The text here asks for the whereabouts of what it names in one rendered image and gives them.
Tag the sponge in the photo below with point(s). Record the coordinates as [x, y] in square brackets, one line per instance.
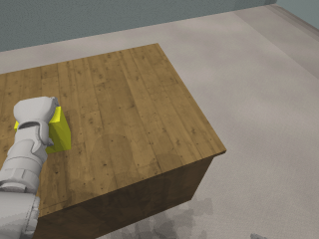
[59, 132]

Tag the table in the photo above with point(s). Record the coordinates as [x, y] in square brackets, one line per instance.
[140, 144]

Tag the robot left forearm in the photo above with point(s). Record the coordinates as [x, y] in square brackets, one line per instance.
[21, 169]

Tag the left robot upper arm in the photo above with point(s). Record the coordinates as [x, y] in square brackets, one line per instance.
[18, 215]

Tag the left robot hand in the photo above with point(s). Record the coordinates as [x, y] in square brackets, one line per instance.
[41, 108]

